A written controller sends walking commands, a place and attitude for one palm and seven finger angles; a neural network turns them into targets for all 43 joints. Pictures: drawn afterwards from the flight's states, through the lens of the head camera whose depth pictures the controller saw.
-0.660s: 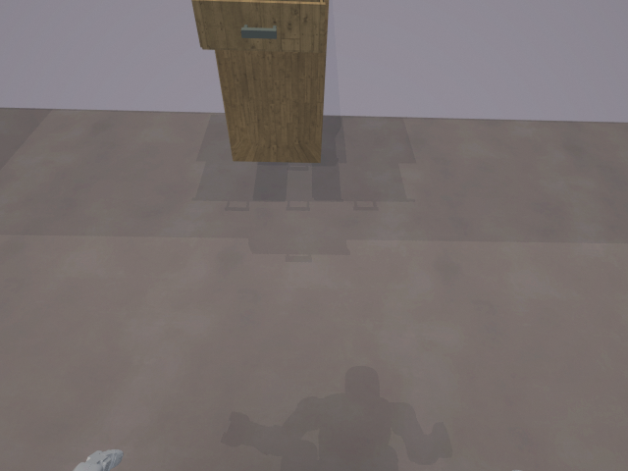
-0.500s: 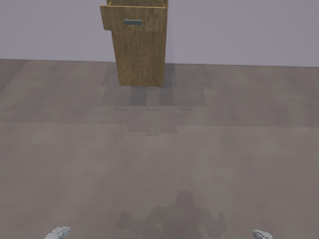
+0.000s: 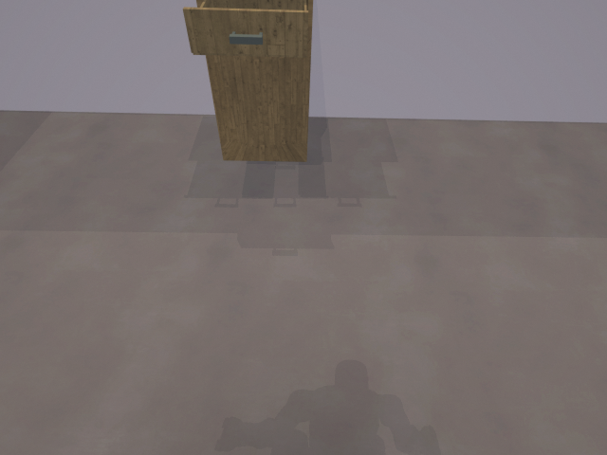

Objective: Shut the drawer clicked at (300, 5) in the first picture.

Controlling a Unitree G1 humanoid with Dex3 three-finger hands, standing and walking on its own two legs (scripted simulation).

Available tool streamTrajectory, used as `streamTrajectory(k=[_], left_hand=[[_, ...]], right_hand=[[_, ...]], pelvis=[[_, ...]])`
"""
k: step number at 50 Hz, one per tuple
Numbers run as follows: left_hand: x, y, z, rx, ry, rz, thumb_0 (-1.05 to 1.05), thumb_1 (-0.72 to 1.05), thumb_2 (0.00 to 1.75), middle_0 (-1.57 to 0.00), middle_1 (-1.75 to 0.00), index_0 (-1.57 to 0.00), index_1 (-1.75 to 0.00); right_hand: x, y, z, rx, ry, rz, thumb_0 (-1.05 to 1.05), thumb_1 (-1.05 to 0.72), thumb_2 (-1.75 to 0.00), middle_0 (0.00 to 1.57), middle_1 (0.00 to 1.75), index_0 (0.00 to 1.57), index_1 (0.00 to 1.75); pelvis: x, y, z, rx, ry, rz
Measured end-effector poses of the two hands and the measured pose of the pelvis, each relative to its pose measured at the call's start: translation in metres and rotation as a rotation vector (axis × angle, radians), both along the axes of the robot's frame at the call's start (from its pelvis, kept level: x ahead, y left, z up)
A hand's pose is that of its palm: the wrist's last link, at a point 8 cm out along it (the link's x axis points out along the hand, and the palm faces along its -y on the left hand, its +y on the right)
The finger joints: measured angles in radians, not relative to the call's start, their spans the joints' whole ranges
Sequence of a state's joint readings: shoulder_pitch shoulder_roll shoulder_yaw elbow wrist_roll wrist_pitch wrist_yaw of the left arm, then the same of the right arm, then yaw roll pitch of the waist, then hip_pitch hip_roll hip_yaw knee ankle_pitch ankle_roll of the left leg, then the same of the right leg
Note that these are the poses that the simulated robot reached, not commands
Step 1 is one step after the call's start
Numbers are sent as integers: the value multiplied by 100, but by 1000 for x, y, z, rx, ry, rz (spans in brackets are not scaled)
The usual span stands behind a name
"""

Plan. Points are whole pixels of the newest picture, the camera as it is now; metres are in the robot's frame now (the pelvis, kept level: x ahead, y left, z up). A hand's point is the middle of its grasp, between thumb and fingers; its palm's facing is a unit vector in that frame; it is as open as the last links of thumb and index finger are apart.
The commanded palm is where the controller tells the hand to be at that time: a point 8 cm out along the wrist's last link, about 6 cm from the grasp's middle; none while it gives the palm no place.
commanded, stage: stand and wait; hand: left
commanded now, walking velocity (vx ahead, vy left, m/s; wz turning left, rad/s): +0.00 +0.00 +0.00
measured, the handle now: (246, 36) +1.34 +0.26 -0.01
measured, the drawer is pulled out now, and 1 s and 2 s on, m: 0.30 0.30 0.30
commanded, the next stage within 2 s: look at it before walking up in 0.26 s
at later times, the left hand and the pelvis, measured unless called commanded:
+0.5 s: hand out of the picture +0.07 +0.24 -0.15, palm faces -0.04 -0.94 -0.33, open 7.4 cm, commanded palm none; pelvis -0.01 -0.01 +0.00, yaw +0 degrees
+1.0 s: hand out of the picture +0.06 +0.24 -0.15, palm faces -0.04 -0.94 -0.34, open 7.4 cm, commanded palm none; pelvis -0.01 -0.01 +0.00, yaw +0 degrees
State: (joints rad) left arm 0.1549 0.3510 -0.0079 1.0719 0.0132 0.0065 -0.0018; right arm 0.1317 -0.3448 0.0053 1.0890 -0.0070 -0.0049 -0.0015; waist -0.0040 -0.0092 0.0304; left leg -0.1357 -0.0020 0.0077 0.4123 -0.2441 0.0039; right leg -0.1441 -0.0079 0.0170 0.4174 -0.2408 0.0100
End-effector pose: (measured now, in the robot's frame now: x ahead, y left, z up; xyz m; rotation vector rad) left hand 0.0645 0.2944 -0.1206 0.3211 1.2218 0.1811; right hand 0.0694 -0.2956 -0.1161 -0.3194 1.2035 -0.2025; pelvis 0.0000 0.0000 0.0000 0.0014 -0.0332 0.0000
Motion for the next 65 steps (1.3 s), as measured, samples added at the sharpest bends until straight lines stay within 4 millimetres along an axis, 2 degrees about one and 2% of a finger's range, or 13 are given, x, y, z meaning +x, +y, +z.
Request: streamTrajectory(k=[13, 52, 58, 65], left_hand=[[4, -7, 4, -2, -26, -15, 0, 90, 90, -20, -30, -20, -30], [-6, -12, 2, -2, -1, -1, 0, 90, 90, -20, -30, -20, -30], [-20, -28, -14, -64, 42, 33, 0, 90, 90, -20, -30, -20, -30], [-51, -41, -44, -172, 183, 113, 0, 90, 90, -20, -30, -20, -30]], right_hand=[[-12, 0, -3, 19, 7, -6, 1, -91, -90, 20, 30, 20, 30], [-8, -2, -2, 20, 7, 1, 1, -91, -90, 20, 30, 20, 30], [-21, 18, -16, 60, 66, -12, 0, -91, -90, 20, 30, 20, 30], [-38, 65, -28, 104, 156, -69, 0, -91, -90, 20, 30, 20, 30]], pelvis=[[-8, -4, 1, 1, 0, -1], [-7, -8, 3, 1, 3, -2], [9, -5, -3, -11, 14, 2], [46, 16, -14, -17, 19, 5]])
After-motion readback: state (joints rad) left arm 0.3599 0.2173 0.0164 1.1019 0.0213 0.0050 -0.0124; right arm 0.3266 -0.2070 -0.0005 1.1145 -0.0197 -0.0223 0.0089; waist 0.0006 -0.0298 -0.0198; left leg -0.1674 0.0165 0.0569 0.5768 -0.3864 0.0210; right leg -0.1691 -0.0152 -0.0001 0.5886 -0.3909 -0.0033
